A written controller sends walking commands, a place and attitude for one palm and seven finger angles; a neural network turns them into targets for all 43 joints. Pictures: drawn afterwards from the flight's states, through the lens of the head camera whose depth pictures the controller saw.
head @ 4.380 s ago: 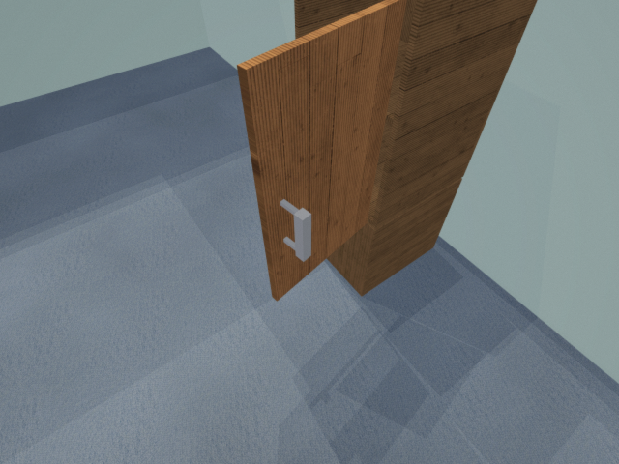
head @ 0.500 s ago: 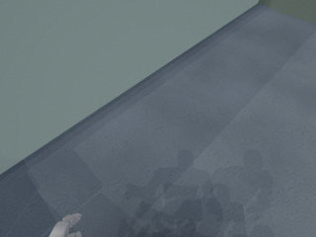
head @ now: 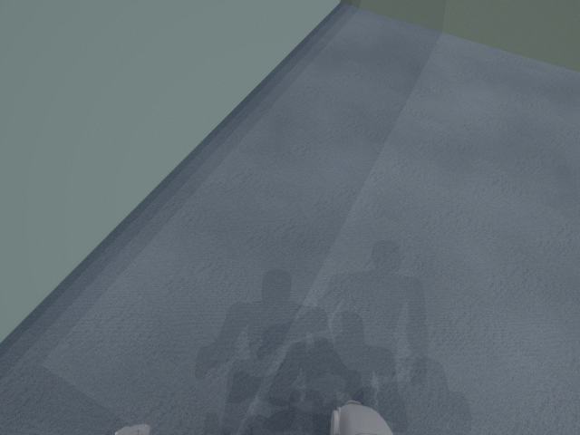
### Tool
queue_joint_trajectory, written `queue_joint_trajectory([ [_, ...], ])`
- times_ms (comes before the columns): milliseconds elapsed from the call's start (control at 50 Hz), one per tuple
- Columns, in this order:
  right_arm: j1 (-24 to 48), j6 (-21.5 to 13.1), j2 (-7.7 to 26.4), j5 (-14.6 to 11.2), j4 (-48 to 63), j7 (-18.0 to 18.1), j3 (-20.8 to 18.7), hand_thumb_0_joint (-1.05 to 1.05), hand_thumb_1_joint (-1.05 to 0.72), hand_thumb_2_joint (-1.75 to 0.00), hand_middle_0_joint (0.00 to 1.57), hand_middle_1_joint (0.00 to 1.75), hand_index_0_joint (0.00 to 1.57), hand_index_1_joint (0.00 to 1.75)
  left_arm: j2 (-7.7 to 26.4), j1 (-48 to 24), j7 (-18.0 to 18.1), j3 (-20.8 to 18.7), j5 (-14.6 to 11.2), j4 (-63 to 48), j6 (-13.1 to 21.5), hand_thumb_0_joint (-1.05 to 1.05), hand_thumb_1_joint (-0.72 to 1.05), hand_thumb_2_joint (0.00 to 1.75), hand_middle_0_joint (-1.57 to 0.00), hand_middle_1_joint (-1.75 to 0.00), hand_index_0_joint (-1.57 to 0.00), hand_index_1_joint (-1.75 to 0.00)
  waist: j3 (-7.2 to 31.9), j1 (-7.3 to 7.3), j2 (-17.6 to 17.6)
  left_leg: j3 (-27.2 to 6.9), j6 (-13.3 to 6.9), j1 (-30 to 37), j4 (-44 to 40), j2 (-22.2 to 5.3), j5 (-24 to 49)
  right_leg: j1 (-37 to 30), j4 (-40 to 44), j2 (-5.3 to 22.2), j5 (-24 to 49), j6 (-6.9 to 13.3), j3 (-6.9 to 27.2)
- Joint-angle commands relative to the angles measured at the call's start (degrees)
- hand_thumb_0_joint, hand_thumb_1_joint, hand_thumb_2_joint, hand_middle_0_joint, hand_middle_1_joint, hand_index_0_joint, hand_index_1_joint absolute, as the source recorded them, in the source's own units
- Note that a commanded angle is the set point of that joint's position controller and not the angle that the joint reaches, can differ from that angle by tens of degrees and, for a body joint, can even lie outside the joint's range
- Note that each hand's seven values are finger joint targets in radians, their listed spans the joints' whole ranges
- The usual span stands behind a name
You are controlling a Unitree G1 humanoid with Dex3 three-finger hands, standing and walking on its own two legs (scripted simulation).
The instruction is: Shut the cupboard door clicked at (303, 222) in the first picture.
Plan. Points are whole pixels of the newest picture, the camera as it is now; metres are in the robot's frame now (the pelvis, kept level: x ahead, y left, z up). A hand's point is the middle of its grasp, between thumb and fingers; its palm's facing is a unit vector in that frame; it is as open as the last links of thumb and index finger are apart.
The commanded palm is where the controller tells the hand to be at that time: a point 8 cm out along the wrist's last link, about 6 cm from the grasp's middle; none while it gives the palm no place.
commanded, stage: walk around to get in front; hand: left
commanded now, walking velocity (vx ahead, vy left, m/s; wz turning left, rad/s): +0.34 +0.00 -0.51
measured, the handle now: out of the picture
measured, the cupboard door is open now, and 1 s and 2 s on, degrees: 100 100 100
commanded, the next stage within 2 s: walk to a spot facing it in 0.84 s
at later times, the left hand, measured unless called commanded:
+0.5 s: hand (229, 332) +0.30 +0.12 -0.18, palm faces -0.15 -0.97 -0.18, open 7.3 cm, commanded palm none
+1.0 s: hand (306, 214) +0.57 -0.01 -0.17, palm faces -0.29 -0.94 -0.20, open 7.4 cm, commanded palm none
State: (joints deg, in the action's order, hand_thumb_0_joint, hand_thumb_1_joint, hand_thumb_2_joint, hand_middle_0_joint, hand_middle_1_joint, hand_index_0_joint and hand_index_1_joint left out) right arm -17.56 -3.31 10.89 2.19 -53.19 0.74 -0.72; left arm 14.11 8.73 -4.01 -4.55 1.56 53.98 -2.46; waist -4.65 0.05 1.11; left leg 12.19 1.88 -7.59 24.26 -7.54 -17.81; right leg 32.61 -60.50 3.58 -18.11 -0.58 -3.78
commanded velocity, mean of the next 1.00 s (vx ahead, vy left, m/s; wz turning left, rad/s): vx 0.32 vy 0.00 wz -0.17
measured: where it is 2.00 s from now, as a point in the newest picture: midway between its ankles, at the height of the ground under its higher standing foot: (359, 315)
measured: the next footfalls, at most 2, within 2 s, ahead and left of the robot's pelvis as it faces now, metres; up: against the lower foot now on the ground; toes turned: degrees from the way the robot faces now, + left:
right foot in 0.18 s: +0.18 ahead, -0.16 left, +0.00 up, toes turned -12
left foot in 0.52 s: +0.37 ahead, +0.04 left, +0.00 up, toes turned -4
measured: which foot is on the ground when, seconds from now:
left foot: down 0.00-0.16, up 0.18-0.50, down 0.52-0.88, up 0.90-1.00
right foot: up 0.00-0.16, down 0.18-0.52, up 0.54-0.88, down 0.90-1.00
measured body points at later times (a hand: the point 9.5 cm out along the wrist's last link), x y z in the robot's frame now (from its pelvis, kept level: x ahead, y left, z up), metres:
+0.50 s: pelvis +0.22 -0.06 -0.01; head +0.26 -0.05 +0.44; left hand +0.30 +0.17 -0.17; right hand +0.27 -0.31 -0.14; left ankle +0.32 +0.05 -0.73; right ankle +0.14 -0.15 -0.74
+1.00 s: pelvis +0.43 -0.16 -0.01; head +0.46 -0.18 +0.43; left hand +0.58 +0.04 -0.16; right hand +0.30 -0.38 -0.17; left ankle +0.40 +0.00 -0.68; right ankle +0.42 -0.26 -0.74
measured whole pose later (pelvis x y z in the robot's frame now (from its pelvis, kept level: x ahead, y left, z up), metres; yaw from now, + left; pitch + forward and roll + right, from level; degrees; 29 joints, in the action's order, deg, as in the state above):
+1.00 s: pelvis +0.43 -0.16 -0.01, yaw -17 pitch +0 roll +0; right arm -19.4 0.5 11.9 1.1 -63.8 -0.1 -3.1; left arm 9.8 8.1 -0.6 -3.0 0.9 57.6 3.3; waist -5.2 -2.4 -1.0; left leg 4.6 2.3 -20.7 60.3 -7.5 -26.8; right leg 17.3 -32.9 2.1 -15.3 1.9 -7.5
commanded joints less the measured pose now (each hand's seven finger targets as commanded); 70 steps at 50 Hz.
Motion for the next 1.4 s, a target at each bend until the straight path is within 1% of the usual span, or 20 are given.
queue_joint_trajectory([
  [0,-7.5,-0.5,10.5,0.2,-0.8,0.5,-3.0,0.0,-0.9,-0.9,0.2,0.3,0.2,0.3,-0.3,-10.9,-0.7,0.9,0.1,-7.6,2.1,0.0,0.9,0.9,-0.2,-0.3,-0.2,-0.3,1.6,-3.97,-11.3,-1.2,-5.1,5.6,-8.3,-11.8,23.3,0.7,13.6,-0.1,2.8,0.6,-4.0],
  [100,-4.2,0.2,12.1,-0.2,-1.0,0.2,-3.1,0.0,-0.9,-0.9,0.2,0.3,0.2,0.3,3.3,0.1,0.0,-0.3,0.2,-4.2,2.8,0.0,0.9,0.9,-0.2,-0.3,-0.2,-0.3,6.2,3.5,-7.6,3.4,-3.1,-1.8,9.6,-10.8,34.2,-25.2,25.7,-5.1,3.7,4.2,-7.2],
  [120,-2.1,0.0,11.0,-1.0,0.0,-0.3,-2.7,0.0,-0.9,-0.9,0.2,0.3,0.2,0.3,7.7,10.8,0.7,-1.7,0.4,-0.9,3.6,0.0,0.9,0.9,-0.2,-0.3,-0.2,-0.3,11.9,8.83,-0.5,4.6,-1.1,-12.9,23.5,-7.8,29.9,-43.2,28.2,-1.6,2.8,6.7,-1.4],
  [140,-0.4,-0.2,6.9,-2.3,3.0,-0.5,-1.8,0.0,-0.9,-0.9,0.2,0.3,0.2,0.3,15.2,20.0,1.9,-3.8,0.2,1.1,4.2,0.0,0.9,0.9,-0.2,-0.3,-0.2,-0.3,18.8,11.82,15.7,4.1,2.0,-31.2,45.2,2.0,-13.4,-56.4,35.5,17.6,4.9,14.1,27.9],
  [160,4.7,0.0,7.6,-2.1,4.9,-0.2,-2.3,0.0,-0.9,-0.9,0.2,0.3,0.2,0.3,17.6,19.2,2.5,-3.8,-1.5,1.4,3.9,0.0,0.9,0.9,-0.2,-0.3,-0.2,-0.3,15.0,11.16,11.4,-7.0,1.4,-37.2,54.0,1.5,-19.3,-49.8,43.7,22.7,7.7,17.1,36.6],
  [260,-0.1,1.9,5.8,-0.4,-0.2,-0.4,-2.5,0.0,-0.9,-0.9,0.2,0.3,0.2,0.3,6.8,0.6,3.9,-0.8,-0.2,-3.5,5.1,0.0,0.9,0.9,-0.2,-0.3,-0.2,-0.3,6.3,-1.2,7.0,-10.0,2.1,-22.6,38.2,-2.9,-4.0,-20.3,45.8,11.7,12.1,12.2,14.1],
  [460,2.0,-0.3,6.3,-0.4,0.2,-1.3,-3.2,0.0,-0.9,-0.9,0.2,0.3,0.2,0.3,6.1,4.1,3.2,-1.0,-0.8,0.8,5.8,0.0,0.9,0.9,-0.2,-0.3,-0.2,-0.3,3.9,-2.81,1.4,-6.0,0.6,-2.3,4.2,3.3,8.4,-16.8,38.5,5.5,6.9,8.2,10.7],
  [500,-11.4,-0.7,15.6,0.9,-3.1,-0.4,-5.5,0.0,-0.9,-0.9,0.2,0.3,0.2,0.3,1.0,5.1,2.6,0.3,-1.1,-0.8,5.7,0.0,0.9,0.9,-0.2,-0.3,-0.2,-0.3,10.0,-7.88,-18.2,-31.1,-8.3,16.4,-4.4,-15.4,-1.9,0.9,9.2,-4.8,-5.2,3.3,0.6],
  [520,-14.2,0.0,15.9,1.0,-3.3,-0.2,-5.3,0.0,-0.9,-0.9,0.2,0.3,0.2,0.3,1.7,1.8,2.6,0.5,-0.8,-2.7,6.2,0.0,0.9,0.9,-0.2,-0.3,-0.2,-0.3,9.1,-9.11,-16.3,-40.9,-13.3,14.2,-10.5,-22.2,-6.4,5.8,-4.0,-5.3,-15.2,3.1,2.6],
  [660,-3.6,-1.5,7.9,-0.2,-3.1,0.2,-3.1,0.0,-0.9,-0.9,0.2,0.3,0.2,0.3,-0.7,0.7,1.2,0.8,0.2,-0.1,4.1,0.0,0.9,0.9,-0.2,-0.3,-0.2,-0.3,4.1,-1.65,-9.0,-10.6,-7.5,1.3,-12.5,-11.3,13.0,1.2,3.6,2.6,2.0,0.6,2.3],
  [820,-3.3,0.2,8.8,-0.2,-5.4,-0.6,-3.3,0.0,-0.9,-0.9,0.2,0.3,0.2,0.3,1.3,3.9,1.3,0.1,0.3,1.8,4.5,0.0,0.9,0.9,-0.2,-0.3,-0.2,-0.3,3.9,1.79,-5.9,-2.5,-4.4,-4.9,-1.3,-7.6,9.7,-23.2,28.8,-2.6,7.4,1.8,-5.4],
  [840,-2.1,0.2,7.7,-0.8,-5.1,-0.8,-3.0,0.0,-0.9,-0.9,0.2,0.3,0.2,0.3,4.4,11.7,1.7,-0.9,0.4,4.2,5.1,0.0,0.9,0.9,-0.2,-0.3,-0.2,-0.3,7.1,5.73,-0.3,0.8,-2.5,-11.4,10.8,-4.0,10.0,-35.0,31.8,0.8,3.7,3.9,0.3],
  [860,-1.7,0.0,4.4,-1.6,-3.5,-1.2,-2.2,0.0,-0.9,-0.9,0.2,0.3,0.2,0.3,11.2,20.4,2.5,-2.6,0.5,6.7,5.7,0.0,0.9,0.9,-0.2,-0.3,-0.2,-0.3,11.5,8.93,16.0,3.8,-0.1,-25.1,28.3,2.6,-2.9,-46.4,39.2,14.6,-1.6,9.9,20.9],
  [880,2.0,0.1,5.1,-1.5,-1.2,-1.2,-2.5,0.0,-0.9,-0.9,0.2,0.3,0.2,0.3,13.3,22.3,2.9,-2.7,-0.9,7.2,5.5,0.0,0.9,0.9,-0.2,-0.3,-0.2,-0.3,10.6,9.43,15.8,-3.6,-0.3,-31.2,40.4,3.6,-18.6,-45.3,47.5,21.8,-1.0,14.4,32.3],
  [1000,-1.7,2.5,0.2,-1.1,-6.5,-0.8,-2.0,0.0,-0.9,-0.9,0.2,0.3,0.2,0.3,3.0,5.2,4.7,0.7,-0.1,4.2,6.4,0.0,0.9,0.9,-0.2,-0.3,-0.2,-0.3,4.6,-1.44,6.7,-8.6,0.7,-18.0,29.6,-0.3,-3.1,-21.6,46.2,14.2,24.7,9.4,3.2],
  [1140,-1.2,2.5,2.1,-0.8,-5.3,-1.6,-2.0,0.0,-0.9,-0.9,0.2,0.3,0.2,0.3,4.2,3.8,5.2,0.2,-1.0,4.2,5.4,0.0,0.9,0.9,-0.2,-0.3,-0.2,-0.3,5.5,-2.23,4.3,-4.5,-0.3,-9.5,7.5,3.6,11.4,-25.9,33.5,12.0,30.9,4.2,-5.9],
  [1160,-4.3,2.4,4.8,-0.6,-5.6,-1.5,-2.7,0.0,-0.9,-0.9,0.2,0.3,0.2,0.3,4.0,4.4,5.2,0.2,-1.1,3.6,5.0,0.0,0.9,0.9,-0.2,-0.3,-0.2,-0.3,8.5,-3.47,-1.4,-7.2,-1.6,-2.2,5.5,2.5,23.7,-22.8,25.2,10.4,27.5,2.1,-7.1],
  [1200,-9.7,2.7,13.3,-0.1,-5.1,-0.3,-4.6,0.0,-0.9,-0.9,0.2,0.3,0.2,0.3,1.4,4.0,5.6,1.1,-1.6,0.4,3.9,0.0,0.9,0.9,-0.2,-0.3,-0.2,-0.3,11.2,-5.86,-19.2,-33.5,-14.3,5.1,-0.4,-17.0,47.5,-7.7,-0.8,-1.1,-22.3,-2.5,-4.9],
  [1260,-2.7,2.9,11.9,-0.5,-2.5,0.8,-4.3,0.0,-0.9,-0.9,0.2,0.3,0.2,0.3,1.9,-1.5,5.3,0.3,-0.8,-1.4,2.8,0.0,0.9,0.9,-0.2,-0.3,-0.2,-0.3,8.7,-3.53,-13.5,-33.9,-13.8,-2.4,-4.0,-14.5,29.2,-0.2,-10.5,1.5,-14.0,-3.0,4.3],
  [1380,4.2,3.5,12.4,-0.4,0.9,0.4,-4.9,0.0,-0.9,-0.9,0.2,0.3,0.2,0.3,1.2,-0.5,4.8,0.0,-0.9,-2.6,1.3,0.0,0.9,0.9,-0.2,-0.3,-0.2,-0.3,9.9,-1.52,-8.1,-26.1,-10.7,-6.5,-4.9,-7.9,17.6,-7.3,6.2,-0.2,-8.4,-3.4,2.6],
])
